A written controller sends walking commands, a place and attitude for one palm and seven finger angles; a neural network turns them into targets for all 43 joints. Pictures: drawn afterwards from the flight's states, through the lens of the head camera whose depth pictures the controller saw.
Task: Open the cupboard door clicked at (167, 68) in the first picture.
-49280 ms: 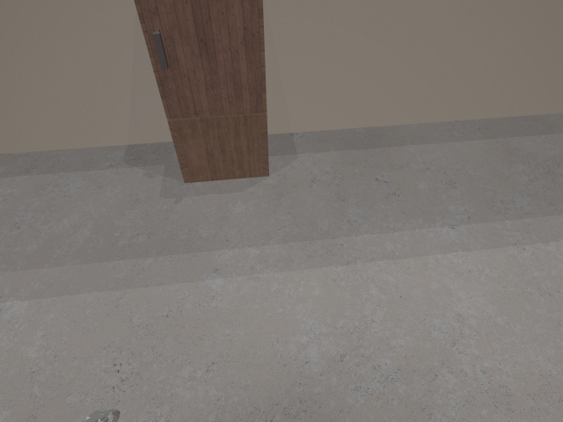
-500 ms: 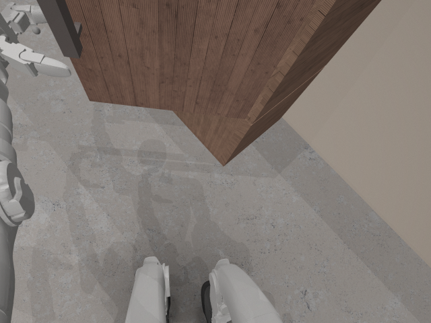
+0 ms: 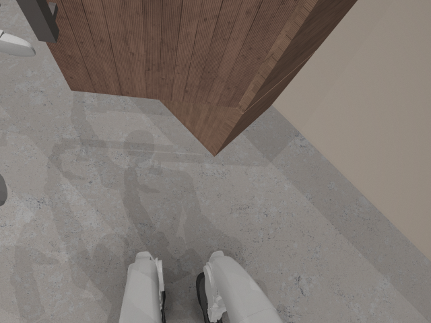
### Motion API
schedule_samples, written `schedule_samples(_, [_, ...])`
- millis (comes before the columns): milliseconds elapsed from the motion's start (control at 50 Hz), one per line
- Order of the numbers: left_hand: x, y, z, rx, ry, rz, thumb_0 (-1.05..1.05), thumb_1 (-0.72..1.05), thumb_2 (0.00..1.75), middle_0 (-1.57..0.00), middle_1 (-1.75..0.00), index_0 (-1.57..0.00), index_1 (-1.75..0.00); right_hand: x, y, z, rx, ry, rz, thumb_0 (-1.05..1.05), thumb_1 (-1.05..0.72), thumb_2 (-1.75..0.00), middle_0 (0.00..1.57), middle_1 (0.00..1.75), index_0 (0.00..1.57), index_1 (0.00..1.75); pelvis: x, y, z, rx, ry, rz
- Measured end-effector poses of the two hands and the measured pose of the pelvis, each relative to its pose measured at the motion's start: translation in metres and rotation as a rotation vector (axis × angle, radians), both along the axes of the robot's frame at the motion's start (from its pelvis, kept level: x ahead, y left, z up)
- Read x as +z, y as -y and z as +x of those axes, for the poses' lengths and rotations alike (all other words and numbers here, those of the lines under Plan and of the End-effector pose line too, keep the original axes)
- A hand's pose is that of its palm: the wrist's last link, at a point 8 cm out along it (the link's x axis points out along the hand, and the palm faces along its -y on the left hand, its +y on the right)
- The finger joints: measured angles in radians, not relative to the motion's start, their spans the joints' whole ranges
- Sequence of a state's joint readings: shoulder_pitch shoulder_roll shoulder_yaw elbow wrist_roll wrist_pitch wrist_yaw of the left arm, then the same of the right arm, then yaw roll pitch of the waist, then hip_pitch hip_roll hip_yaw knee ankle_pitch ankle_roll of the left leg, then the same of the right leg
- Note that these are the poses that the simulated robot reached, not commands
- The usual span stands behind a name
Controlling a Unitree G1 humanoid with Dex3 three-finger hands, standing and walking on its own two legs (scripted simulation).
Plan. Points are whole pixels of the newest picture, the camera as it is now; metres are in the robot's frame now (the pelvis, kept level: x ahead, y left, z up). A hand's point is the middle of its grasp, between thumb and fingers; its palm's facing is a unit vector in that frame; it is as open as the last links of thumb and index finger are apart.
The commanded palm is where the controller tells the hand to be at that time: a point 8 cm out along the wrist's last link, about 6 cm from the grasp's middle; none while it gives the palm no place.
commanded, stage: move the hooked fingers beside the handle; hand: left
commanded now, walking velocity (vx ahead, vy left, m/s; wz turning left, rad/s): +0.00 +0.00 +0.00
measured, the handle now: out of the picture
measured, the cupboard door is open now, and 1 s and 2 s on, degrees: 46 45 45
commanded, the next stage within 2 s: slide the fingers in behind the handle in 1.68 s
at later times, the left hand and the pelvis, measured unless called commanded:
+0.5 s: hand out of the picture +0.59 +0.26 +0.09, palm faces -0.04 -1.00 +0.01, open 14.0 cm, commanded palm +0.61 +0.27 +0.08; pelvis +0.00 +0.01 -0.01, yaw -2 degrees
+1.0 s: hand out of the picture +0.59 +0.28 +0.09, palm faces -0.04 -1.00 +0.00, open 14.0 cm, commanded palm +0.62 +0.28 +0.08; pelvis +0.00 +0.00 -0.01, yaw -2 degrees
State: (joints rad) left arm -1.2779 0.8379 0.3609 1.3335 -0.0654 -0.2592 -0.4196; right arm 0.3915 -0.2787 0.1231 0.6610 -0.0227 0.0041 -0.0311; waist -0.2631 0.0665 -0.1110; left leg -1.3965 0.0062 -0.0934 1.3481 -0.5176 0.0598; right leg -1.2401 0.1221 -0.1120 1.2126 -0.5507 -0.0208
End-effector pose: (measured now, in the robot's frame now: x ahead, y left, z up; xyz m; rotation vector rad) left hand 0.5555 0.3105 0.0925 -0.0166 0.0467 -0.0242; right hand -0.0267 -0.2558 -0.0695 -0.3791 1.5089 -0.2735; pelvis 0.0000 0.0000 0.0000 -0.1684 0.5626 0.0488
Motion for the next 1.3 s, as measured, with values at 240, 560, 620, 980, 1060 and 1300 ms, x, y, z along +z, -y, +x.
schedule_samples(240, [0.0, -0.004, 0.007, -0.016, -0.001, 0.004, -0.01, -0.5, 0.3, -0.36, -1.24, -0.27, -1.22, -0.001, -0.006, -0.011, -0.019, -0.008, -0.013, 0.0, -0.91, -0.9, 0.2, 0.3, 0.21, 0.3, -0.005, -0.003, -0.003, -0.013, -0.008, -0.006])
schedule_samples(560, [-0.002, -0.013, 0.015, -0.011, 0.001, 0.014, -0.01, -0.5, 0.3, -0.31, -1.21, -0.3, -1.2, -0.002, -0.013, -0.026, -0.052, -0.031, -0.02, 0.0, -0.91, -0.9, 0.2, 0.3, 0.21, 0.3, -0.009, -0.006, -0.004, -0.03, -0.024, -0.013])
schedule_samples(620, [0.002, -0.017, 0.015, -0.006, 0.012, 0.02, -0.01, -0.5, 0.3, -0.31, -1.2, -0.3, -1.2, -0.001, -0.014, -0.027, -0.058, -0.041, -0.018, 0.0, -0.91, -0.9, 0.2, 0.3, 0.21, 0.3, -0.008, -0.006, -0.003, -0.031, -0.024, -0.013])
schedule_samples(980, [0.001, -0.026, 0.018, -0.019, -0.014, 0.012, -0.01, -0.5, 0.3, -0.3, -1.2, -0.3, -1.2, 0.003, -0.009, -0.019, -0.042, -0.04, -0.039, 0.0, -0.91, -0.9, 0.2, 0.3, 0.21, 0.3, -0.008, -0.004, 0.001, -0.027, -0.032, -0.02])
schedule_samples(1060, [-0.006, -0.026, 0.018, -0.022, -0.043, 0.02, -0.01, -0.5, 0.3, -0.3, -1.2, -0.3, -1.2, 0.002, -0.009, -0.018, -0.037, -0.038, -0.042, 0.0, -0.91, -0.9, 0.2, 0.3, 0.21, 0.3, -0.01, -0.004, 0.001, -0.029, -0.036, -0.021])
schedule_samples(1300, [0.0, -0.03, 0.022, -0.018, -0.01, 0.011, -0.01, -0.5, 0.3, -0.3, -1.2, -0.3, -1.2, 0.0, -0.014, -0.021, -0.048, -0.047, -0.036, 0.0, -0.91, -0.9, 0.2, 0.3, 0.21, 0.3, -0.011, -0.006, 0.001, -0.032, -0.04, -0.025])
